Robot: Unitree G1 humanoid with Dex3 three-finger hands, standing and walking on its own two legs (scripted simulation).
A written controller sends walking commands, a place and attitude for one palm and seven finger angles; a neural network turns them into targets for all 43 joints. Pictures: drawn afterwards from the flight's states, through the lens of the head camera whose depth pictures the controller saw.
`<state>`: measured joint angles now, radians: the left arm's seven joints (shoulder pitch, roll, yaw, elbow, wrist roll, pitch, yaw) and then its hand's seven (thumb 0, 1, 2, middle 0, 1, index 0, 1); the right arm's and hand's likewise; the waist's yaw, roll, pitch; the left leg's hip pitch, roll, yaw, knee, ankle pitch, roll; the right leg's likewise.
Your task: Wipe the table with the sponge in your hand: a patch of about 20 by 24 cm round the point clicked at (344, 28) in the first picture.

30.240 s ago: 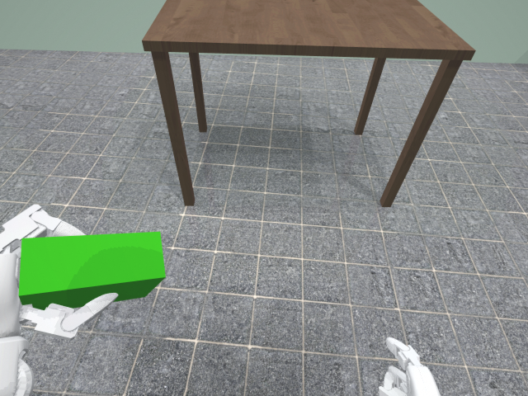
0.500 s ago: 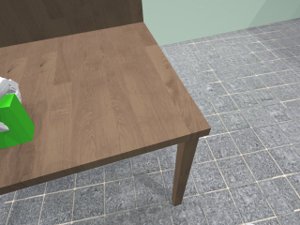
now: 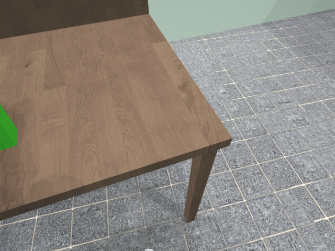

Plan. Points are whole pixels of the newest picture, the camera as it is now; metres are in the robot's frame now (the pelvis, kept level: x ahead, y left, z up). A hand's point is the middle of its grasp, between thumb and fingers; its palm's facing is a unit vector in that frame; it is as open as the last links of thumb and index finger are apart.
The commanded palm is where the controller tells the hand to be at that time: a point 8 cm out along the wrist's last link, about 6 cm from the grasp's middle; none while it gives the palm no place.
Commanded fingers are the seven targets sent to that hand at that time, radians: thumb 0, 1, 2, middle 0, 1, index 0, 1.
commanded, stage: wipe forward along the first lane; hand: left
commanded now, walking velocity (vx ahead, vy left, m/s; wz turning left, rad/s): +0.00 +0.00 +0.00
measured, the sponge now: out of the picture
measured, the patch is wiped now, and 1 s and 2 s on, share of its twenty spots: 0.15 0.20 0.40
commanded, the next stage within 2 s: slide across to the middle lane in 0.56 s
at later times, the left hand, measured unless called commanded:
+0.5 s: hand out of the picture +0.40 +0.45 +0.17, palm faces -0.18 +0.02 -0.98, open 9.4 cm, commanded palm +0.40 +0.43 +0.18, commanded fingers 0.00 0.10 1.30 -1.20 -1.60 -1.20 -1.60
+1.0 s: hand out of the picture +0.41 +0.44 +0.17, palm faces -0.16 +0.06 -0.99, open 9.4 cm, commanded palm +0.41 +0.40 +0.21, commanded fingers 0.00 0.10 1.30 -1.20 -1.60 -1.20 -1.60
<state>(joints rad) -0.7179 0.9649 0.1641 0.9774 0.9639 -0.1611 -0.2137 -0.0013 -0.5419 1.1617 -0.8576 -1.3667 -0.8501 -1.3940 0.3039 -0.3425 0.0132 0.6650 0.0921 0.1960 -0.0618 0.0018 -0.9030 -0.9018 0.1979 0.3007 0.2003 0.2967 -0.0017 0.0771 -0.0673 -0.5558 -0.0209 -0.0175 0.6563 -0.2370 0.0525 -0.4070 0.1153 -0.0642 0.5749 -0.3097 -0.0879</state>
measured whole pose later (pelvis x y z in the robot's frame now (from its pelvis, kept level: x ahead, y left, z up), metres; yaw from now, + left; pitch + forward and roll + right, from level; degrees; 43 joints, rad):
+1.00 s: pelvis +0.02 +0.04 +0.01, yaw +2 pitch +9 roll -3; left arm -0.82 0.87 -0.02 0.90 0.95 -0.11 -0.15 0.00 -0.54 1.17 -0.83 -1.40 -0.83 -1.43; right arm 0.30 -0.31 0.00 0.69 0.09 0.17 -0.04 0.00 -0.90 -0.90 0.20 0.30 0.20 0.30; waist 0.03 0.07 -0.06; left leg -0.48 -0.09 -0.02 0.54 -0.20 0.10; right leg -0.33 0.05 -0.06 0.47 -0.29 -0.04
